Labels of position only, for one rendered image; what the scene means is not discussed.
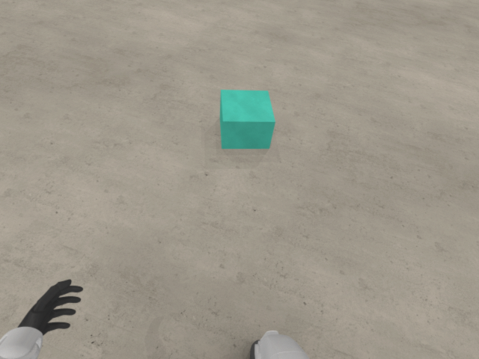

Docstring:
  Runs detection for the carton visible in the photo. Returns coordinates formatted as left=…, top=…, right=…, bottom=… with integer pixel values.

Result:
left=220, top=90, right=275, bottom=149

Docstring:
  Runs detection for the robot right thigh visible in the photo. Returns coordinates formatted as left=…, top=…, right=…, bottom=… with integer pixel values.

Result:
left=254, top=334, right=310, bottom=359

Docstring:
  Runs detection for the robot left forearm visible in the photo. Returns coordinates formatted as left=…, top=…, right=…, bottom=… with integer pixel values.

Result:
left=0, top=327, right=43, bottom=359

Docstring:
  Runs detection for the robot left hand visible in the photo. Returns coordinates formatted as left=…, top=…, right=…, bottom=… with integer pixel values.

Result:
left=18, top=279, right=83, bottom=335

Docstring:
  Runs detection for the robot right shin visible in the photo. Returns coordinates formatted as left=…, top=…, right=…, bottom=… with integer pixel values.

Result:
left=260, top=331, right=278, bottom=341

